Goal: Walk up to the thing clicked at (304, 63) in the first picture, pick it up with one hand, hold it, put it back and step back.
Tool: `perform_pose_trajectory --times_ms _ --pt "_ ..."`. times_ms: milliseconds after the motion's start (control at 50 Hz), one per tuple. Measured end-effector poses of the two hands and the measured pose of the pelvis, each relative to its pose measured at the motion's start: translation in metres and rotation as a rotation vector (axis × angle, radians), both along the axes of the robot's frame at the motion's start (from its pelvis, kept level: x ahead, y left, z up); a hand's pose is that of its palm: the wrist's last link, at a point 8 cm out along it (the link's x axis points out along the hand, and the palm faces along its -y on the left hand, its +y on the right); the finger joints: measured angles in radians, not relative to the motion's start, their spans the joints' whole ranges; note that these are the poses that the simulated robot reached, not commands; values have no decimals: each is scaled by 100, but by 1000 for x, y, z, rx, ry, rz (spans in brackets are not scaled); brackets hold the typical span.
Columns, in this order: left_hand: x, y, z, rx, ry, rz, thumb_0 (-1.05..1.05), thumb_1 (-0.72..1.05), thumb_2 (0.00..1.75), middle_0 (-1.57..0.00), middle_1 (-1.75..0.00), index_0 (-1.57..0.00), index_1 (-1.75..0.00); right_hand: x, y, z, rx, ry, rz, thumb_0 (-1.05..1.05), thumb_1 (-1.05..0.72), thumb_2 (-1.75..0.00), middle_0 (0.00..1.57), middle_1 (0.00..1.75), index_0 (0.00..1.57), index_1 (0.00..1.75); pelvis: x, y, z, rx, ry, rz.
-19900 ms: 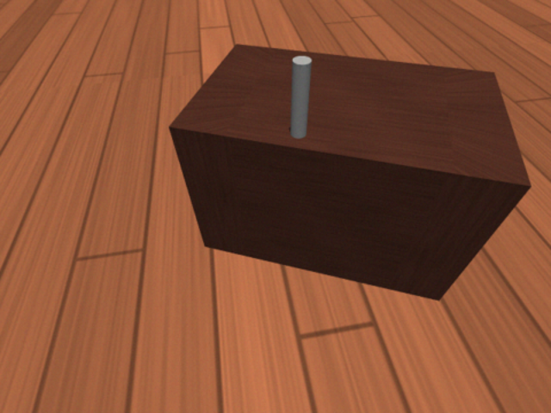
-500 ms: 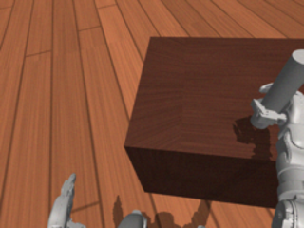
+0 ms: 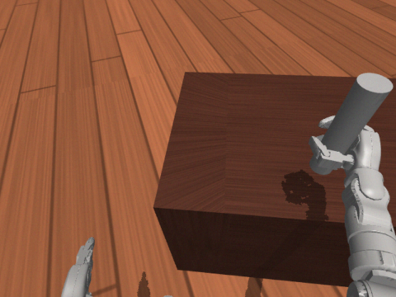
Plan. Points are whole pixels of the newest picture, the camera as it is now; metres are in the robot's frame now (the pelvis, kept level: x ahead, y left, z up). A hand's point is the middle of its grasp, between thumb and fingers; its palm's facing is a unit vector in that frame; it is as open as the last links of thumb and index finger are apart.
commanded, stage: lift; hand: right
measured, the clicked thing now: (342, 132) +0.40 -0.22 +0.14
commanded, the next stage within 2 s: hold in 0.96 s
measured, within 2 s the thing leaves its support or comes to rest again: neither
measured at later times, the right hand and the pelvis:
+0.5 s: hand (328, 137) +0.36 -0.18 +0.17, palm faces +0.18 +0.98 +0.01, open 6.5 cm; pelvis +0.00 +0.01 +0.02, yaw +0 degrees
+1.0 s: hand (331, 137) +0.34 -0.17 +0.19, palm faces +0.18 +0.98 +0.01, open 6.5 cm; pelvis +0.00 +0.01 +0.03, yaw -1 degrees
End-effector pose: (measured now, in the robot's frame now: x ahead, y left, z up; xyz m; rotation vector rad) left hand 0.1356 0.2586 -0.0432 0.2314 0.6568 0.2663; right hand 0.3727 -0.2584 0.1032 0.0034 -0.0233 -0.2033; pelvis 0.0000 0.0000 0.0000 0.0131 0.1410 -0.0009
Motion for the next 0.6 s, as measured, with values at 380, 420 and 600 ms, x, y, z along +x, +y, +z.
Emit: perform_pose_trajectory --times_ms 380,420,600 --pt "9 1 -4 -60 1 13 -1 -54 5 -5 -5 -5 -6 -33 25 51 -9 -31 12 -1 -2 -114 93 112 93 113 0 6 15 -12 -100 -3" --pt "10 3 -1 -54 -11 14 -1 -54 5 -5 -5 -5 -6 -35 27 57 -9 -37 15 -1 -2 -114 93 112 93 113 0 7 16 -13 -108 -3" --pt "9 7 -1 -66 -10 14 -1 -55 5 -5 -5 -4 -6 -45 37 67 -4 -13 28 -1 -2 -114 93 112 93 113 -1 10 21 -13 -133 -4"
